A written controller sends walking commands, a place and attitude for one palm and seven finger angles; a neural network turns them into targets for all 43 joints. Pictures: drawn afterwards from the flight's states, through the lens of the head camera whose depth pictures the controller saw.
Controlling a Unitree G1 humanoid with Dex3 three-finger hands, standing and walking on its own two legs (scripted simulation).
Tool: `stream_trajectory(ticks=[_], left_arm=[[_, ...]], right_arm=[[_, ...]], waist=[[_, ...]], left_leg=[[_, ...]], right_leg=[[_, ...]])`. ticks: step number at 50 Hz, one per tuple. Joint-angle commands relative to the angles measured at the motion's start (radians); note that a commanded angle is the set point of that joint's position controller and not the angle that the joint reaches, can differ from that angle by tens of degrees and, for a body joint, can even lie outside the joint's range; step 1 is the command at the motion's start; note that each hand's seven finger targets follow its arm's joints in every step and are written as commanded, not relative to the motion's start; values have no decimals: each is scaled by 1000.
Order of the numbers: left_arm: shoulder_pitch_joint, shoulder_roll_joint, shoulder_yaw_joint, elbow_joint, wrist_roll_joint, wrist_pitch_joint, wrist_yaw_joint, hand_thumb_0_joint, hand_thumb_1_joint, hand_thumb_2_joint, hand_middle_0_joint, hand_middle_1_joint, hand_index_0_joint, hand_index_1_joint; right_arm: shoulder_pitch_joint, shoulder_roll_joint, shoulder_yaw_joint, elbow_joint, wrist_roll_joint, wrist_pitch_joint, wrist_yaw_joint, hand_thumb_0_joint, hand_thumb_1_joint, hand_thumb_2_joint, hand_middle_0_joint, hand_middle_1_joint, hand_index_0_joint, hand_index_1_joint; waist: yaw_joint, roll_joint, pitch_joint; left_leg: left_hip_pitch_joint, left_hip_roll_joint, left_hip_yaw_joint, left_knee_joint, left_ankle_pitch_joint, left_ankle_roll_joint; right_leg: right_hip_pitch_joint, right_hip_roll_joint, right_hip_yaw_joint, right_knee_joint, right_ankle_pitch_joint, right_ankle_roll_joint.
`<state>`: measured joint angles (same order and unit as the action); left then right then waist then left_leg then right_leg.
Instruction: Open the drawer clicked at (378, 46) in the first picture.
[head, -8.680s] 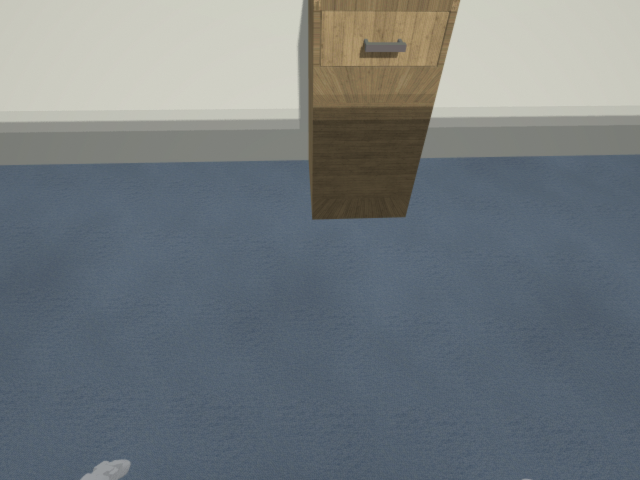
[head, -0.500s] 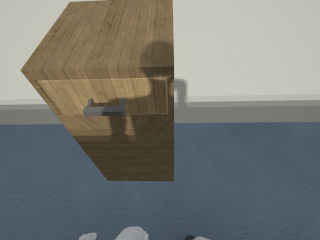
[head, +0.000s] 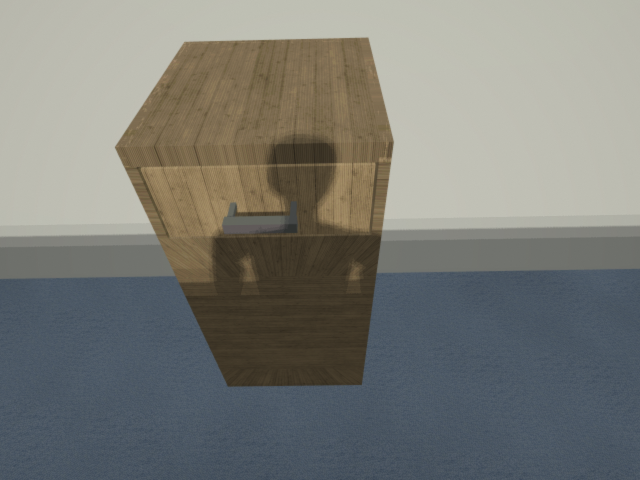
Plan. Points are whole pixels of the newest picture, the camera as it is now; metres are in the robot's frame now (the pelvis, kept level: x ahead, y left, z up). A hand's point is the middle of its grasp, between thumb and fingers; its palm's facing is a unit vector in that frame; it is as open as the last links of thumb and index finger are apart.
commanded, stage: come to a stop and stand still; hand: left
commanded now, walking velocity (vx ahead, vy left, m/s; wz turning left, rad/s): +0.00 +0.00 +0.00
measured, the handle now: (261, 216) +0.52 +0.14 +0.02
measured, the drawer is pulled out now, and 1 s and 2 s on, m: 0.00 0.00 0.00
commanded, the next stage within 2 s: look again from close up in 0.44 s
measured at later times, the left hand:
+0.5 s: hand out of the picture +0.00 +0.19 -0.16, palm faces +0.02 -0.98 -0.20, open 7.4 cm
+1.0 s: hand out of the picture +0.00 +0.16 -0.16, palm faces +0.03 -0.99 -0.16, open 7.4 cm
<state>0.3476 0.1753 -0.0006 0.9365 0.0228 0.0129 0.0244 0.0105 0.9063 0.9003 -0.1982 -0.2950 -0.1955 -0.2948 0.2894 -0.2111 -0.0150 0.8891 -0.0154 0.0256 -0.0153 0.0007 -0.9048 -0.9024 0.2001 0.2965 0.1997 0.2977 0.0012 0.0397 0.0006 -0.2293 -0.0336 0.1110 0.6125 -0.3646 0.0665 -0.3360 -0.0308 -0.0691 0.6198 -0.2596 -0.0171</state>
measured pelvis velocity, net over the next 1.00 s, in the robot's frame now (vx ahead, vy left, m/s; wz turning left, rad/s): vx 0.02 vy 0.01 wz -0.01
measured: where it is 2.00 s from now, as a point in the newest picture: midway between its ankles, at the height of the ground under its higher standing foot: outside the picture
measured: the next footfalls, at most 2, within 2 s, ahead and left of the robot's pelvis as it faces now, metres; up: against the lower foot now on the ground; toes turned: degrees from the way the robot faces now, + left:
right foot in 1.62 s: +0.07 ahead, -0.17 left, +0.00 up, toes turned +3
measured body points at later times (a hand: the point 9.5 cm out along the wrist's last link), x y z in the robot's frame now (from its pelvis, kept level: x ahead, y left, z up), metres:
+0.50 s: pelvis -0.01 +0.03 +0.01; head -0.01 +0.02 +0.46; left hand +0.00 +0.25 -0.14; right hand -0.03 -0.20 -0.15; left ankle -0.02 +0.07 -0.73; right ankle +0.04 -0.11 -0.73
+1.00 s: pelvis +0.02 +0.01 +0.02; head +0.02 +0.01 +0.47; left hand +0.00 +0.21 -0.15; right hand +0.00 -0.20 -0.15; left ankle -0.02 +0.07 -0.73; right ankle +0.04 -0.11 -0.73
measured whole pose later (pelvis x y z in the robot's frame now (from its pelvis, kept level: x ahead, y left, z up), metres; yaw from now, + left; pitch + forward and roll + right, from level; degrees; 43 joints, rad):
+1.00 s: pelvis +0.02 +0.01 +0.02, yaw +0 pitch -2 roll +0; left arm 0.34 0.10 -0.01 1.11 0.02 -0.01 0.05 0.02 0.91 0.90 -0.20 -0.30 -0.20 -0.29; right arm 0.31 -0.13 0.01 1.13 -0.01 -0.01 -0.03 0.00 -0.91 -0.90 0.20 0.30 0.20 0.30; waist 0.00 0.01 0.02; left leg -0.10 -0.04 0.11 0.40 -0.28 0.08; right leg -0.21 -0.02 -0.07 0.42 -0.18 0.00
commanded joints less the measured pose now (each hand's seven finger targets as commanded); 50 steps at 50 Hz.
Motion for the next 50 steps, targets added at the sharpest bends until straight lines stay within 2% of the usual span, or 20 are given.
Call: stream_trajectory(ticks=[1, 2, 4, 5, 10, 11, 15, 19, 24, 30, 32, 35, 42, 50], left_arm=[[-67, 167, 42, -90, -8, -32, 16, 0, 900, 900, -200, -300, -200, -300], [-65, 151, 39, -87, -10, -25, 17, 0, 900, 900, -200, -300, -200, -300], [-30, 108, 32, -71, -9, -11, 19, 0, 900, 900, -200, -300, -200, -300], [-23, 101, 28, -60, -5, -8, 19, 0, 900, 900, -200, -300, -200, -300], [-1, 71, 26, -19, 0, 1, 18, 0, 900, 900, -200, -300, -200, -300], [-9, 75, 26, -17, 1, 0, 19, 0, 900, 900, -200, -300, -200, -300], [7, 57, 25, 8, 0, -3, 20, 0, 900, 900, -200, -300, -200, -300], [10, 47, 22, 30, -2, -8, 22, 0, 900, 900, -200, -300, -200, -300], [29, 35, 18, 58, -2, -14, 25, 0, 900, 900, -200, -300, -200, -300], [50, 22, 14, 91, -7, -27, 28, 0, 900, 900, -200, -300, -200, -300], [53, 19, 12, 98, -7, -28, 30, 0, 900, 900, -200, -300, -200, -300], [58, 13, 10, 112, -8, -32, 31, 0, 900, 900, -200, -300, -200, -300], [61, 3, 6, 134, -8, -31, 33, 0, 900, 900, -200, -300, -200, -300], [62, -1, 5, 146, -10, -33, 32, 0, 900, 900, -200, -300, -200, -300]], right_arm=[[74, -96, -27, -17, 2, -38, -4, 0, -900, -900, 200, 300, 200, 300], [66, -101, -26, -5, -2, -42, -4, 0, -900, -900, 200, 300, 200, 300], [39, -101, -24, 7, -7, -44, -7, 0, -900, -900, 200, 300, 200, 300], [34, -99, -25, 15, -6, -43, -8, 0, -900, -900, 200, 300, 200, 300], [46, -92, -27, 47, -4, -40, -12, 0, -900, -900, 200, 300, 200, 300], [57, -90, -27, 55, -3, -40, -12, 0, -900, -900, 200, 300, 200, 300], [67, -82, -28, 84, -3, -39, -12, 0, -900, -900, 200, 300, 200, 300], [89, -70, -25, 110, -1, -41, -13, 0, -900, -900, 200, 300, 200, 300], [92, -57, -20, 137, 1, -40, -13, 0, -900, -900, 200, 300, 200, 300], [101, -29, -11, 168, 5, -47, -15, 0, -900, -900, 200, 300, 200, 300], [99, -24, -9, 178, 6, -49, -16, 0, -900, -900, 200, 300, 200, 300], [97, -15, -6, 193, 7, -49, -18, 0, -900, -900, 200, 300, 200, 300], [92, -5, 0, 216, 8, -48, -21, 0, -900, -900, 200, 300, 200, 300], [101, 2, 4, 231, 7, -50, -23, 0, -900, -900, 200, 300, 200, 300]], waist=[[-46, -157, -41], [-34, -73, -15], [-4, 39, 44], [2, 43, 62], [10, 27, 106], [6, 14, 99], [5, -5, 105], [-1, -24, 103], [-3, -37, 115], [-9, -62, 66], [-11, -51, 56], [-11, -63, 62], [-8, -38, 89], [-5, -46, 85]], left_leg=[[45, 83, -129, -159, 137, -13], [20, 116, -160, -202, 160, -5], [-75, 177, -225, -315, 120, -2], [-110, 186, -240, -343, 78, -2], [-157, 196, -262, -422, -99, -11], [-153, 196, -273, -428, -84, -17], [-138, 189, -254, -428, -98, -20], [-104, 181, -235, -417, -29, -31], [-95, 170, -216, -406, -15, -28], [-21, 147, -166, -346, 139, -22], [8, 145, -153, -330, 194, -23], [15, 142, -145, -321, 202, -21], [15, 145, -140, -331, 192, -25], [16, 144, -138, -331, 200, -25]], right_leg=[[35, -135, 191, -193, 107, -73], [33, -96, 149, -158, 78, -49], [77, -46, 66, -114, 67, -13], [101, -40, 55, -112, 66, -5], [124, -40, 46, -122, 63, 6], [127, -38, 48, -121, 71, 3], [127, -46, 55, -144, 80, 5], [126, -55, 60, -159, 113, 4], [126, -61, 74, -181, 126, 6], [148, -81, 95, -208, 188, 0], [145, -83, 94, -210, 208, 1], [148, -87, 101, -223, 209, 0], [144, -86, 99, -238, 196, 1], [170, -87, 102, -249, 208, -2]])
